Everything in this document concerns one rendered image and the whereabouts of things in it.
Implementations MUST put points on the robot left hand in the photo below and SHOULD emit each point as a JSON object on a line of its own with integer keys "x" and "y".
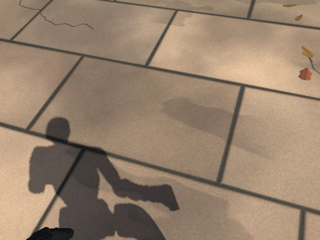
{"x": 52, "y": 234}

